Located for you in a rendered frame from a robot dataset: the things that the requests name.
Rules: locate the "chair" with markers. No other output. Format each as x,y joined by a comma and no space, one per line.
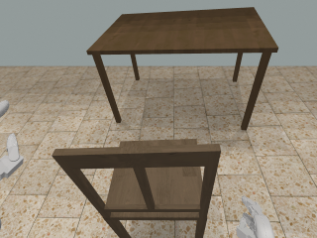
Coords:
152,180

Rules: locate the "table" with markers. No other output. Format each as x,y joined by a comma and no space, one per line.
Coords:
211,31

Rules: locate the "right robot hand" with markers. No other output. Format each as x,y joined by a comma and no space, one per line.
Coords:
259,224

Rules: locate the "left robot hand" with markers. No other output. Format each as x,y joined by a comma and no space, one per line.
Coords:
8,164

